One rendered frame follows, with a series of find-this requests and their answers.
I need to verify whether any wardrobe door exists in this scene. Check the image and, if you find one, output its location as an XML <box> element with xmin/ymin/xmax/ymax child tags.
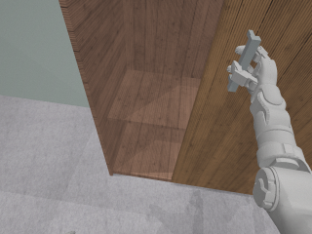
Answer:
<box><xmin>171</xmin><ymin>0</ymin><xmax>312</xmax><ymax>195</ymax></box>

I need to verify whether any robot right upper arm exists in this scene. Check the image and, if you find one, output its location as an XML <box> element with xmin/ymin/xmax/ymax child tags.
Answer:
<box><xmin>253</xmin><ymin>166</ymin><xmax>312</xmax><ymax>234</ymax></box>

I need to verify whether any handle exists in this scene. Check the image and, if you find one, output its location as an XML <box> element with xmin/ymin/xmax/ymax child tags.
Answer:
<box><xmin>227</xmin><ymin>29</ymin><xmax>261</xmax><ymax>93</ymax></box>

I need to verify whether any right robot forearm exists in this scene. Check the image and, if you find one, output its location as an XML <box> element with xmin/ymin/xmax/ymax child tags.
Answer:
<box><xmin>250</xmin><ymin>84</ymin><xmax>312</xmax><ymax>175</ymax></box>

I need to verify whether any right robot hand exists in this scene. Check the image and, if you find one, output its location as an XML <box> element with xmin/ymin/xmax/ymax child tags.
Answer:
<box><xmin>226</xmin><ymin>45</ymin><xmax>278</xmax><ymax>95</ymax></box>

